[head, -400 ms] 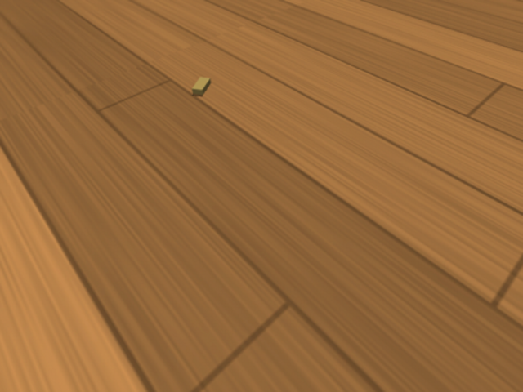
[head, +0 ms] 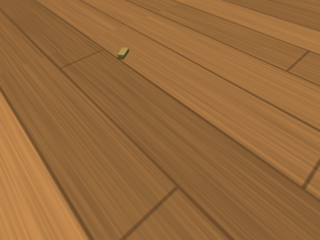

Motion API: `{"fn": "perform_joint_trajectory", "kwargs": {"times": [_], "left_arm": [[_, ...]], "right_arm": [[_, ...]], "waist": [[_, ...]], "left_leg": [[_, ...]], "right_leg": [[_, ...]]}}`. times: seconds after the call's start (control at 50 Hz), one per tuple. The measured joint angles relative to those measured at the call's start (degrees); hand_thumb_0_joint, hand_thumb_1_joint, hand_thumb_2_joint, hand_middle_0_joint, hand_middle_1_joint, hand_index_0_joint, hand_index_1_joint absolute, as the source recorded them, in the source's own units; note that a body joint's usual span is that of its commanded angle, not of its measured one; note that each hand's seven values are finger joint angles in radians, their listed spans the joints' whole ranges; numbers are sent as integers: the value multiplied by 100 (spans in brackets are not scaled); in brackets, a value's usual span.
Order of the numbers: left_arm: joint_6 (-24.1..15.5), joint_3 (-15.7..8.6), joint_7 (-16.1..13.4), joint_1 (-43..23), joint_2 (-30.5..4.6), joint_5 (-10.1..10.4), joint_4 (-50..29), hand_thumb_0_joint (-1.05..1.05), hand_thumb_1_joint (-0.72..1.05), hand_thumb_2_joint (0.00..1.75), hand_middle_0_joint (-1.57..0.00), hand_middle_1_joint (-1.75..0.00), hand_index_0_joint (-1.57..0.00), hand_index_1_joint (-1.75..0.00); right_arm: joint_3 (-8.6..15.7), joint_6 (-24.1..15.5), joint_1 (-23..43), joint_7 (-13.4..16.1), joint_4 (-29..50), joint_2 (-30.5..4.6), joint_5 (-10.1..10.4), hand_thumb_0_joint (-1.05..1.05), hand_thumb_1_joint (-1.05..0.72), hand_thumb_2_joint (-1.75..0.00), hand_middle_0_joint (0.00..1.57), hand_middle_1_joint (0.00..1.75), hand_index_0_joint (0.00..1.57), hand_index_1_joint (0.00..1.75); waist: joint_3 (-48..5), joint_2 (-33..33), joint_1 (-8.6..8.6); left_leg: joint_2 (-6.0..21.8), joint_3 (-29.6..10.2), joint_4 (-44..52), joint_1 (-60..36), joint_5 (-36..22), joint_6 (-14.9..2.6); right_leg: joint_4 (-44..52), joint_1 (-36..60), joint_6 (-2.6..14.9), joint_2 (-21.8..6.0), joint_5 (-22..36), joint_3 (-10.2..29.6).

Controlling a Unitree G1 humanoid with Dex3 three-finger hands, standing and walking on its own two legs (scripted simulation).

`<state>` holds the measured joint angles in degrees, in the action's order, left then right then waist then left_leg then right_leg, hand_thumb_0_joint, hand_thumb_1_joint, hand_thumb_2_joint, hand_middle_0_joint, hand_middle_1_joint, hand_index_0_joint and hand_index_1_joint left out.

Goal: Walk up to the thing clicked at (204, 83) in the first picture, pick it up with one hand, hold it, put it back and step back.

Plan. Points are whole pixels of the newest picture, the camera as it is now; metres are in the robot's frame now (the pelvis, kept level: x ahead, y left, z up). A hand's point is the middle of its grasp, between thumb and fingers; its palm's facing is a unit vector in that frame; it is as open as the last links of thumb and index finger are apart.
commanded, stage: stand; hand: left
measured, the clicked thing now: (123, 52) +2.13 +0.46 -0.76
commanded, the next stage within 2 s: walk up in 0.72 s
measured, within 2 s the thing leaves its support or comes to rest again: neither
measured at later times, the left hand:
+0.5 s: hand out of the picture +0.07 +0.25 -0.16, palm faces -0.01 -0.94 -0.33, open 7.4 cm
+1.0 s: hand out of the picture +0.06 +0.35 -0.15, palm faces +0.30 -0.89 -0.34, open 7.4 cm
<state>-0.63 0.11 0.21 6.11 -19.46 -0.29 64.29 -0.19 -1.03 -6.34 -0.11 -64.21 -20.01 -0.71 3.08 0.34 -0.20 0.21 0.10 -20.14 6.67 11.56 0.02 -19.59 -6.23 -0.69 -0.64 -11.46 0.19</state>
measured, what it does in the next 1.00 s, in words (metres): lifts its left foot, turning left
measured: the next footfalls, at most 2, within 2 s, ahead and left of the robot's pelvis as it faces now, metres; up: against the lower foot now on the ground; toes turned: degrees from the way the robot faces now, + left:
left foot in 1.06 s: +0.17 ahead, +0.23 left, +0.00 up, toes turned +27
right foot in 1.60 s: +0.60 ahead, +0.06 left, +0.00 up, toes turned +33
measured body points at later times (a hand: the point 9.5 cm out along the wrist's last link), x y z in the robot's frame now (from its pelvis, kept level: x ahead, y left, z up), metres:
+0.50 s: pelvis +0.00 +0.00 +0.00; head +0.01 +0.00 +0.45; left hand +0.07 +0.30 -0.13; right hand +0.07 -0.30 -0.13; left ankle -0.01 +0.12 -0.75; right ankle -0.01 -0.13 -0.75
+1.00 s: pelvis +0.04 +0.04 -0.01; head +0.03 +0.07 +0.44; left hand +0.05 +0.40 -0.12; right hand +0.22 -0.29 -0.08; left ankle +0.10 +0.19 -0.72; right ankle -0.01 -0.13 -0.75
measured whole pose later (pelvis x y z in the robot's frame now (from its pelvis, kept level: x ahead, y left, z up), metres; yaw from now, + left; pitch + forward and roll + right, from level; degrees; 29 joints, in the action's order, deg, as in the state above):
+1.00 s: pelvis +0.04 +0.04 -0.01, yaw +16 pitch -2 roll -1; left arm -1.7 -6.3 5.7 7.5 -27.6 -2.5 54.6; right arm 4.8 -0.6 -12.2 -6.6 -58.1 -27.3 -0.9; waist 1.0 -4.0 -2.8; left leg 6.0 4.7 -42.3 26.7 17.5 0.3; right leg -20.7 1.6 -1.1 -7.5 -19.6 -14.7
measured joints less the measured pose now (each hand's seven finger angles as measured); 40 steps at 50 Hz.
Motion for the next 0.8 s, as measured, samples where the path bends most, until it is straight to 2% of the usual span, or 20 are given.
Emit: {"fn": "perform_joint_trajectory", "kwargs": {"times": [0.72, 0.76, 0.8], "left_arm": [[24, -21, 4, 89, -18, -9, 4, 1, 90, 90, -21, -30, -20, -30], [29, -181, 184, 72, -47, -86, -145, 1, 90, 90, -21, -30, -20, -30], [-48, -319, 337, 44, -129, -144, -429, 1, 90, 90, -21, -30, -21, -30]], "right_arm": [[10, 3, -89, -5, -30, 4, -10, 0, -90, -90, 20, 30, 20, 30], [132, -27, -287, -147, 128, -26, -1, 0, -90, -90, 21, 30, 20, 30], [177, -12, -537, -276, 238, -118, -53, 0, -90, -90, 21, 30, 20, 30]], "waist": [[-24, -16, -5], [-102, 13, 39], [-186, 32, 20]], "left_leg": [[-49, -7, 122, -74, -84, -34], [-87, -228, -244, 168, 240, -112], [-96, -444, -691, 458, 570, -62]], "right_leg": [[108, 76, -35, -50, 68, -9], [-294, -90, 73, -59, -613, -200], [-516, -155, 157, -79, -1019, -470]]}}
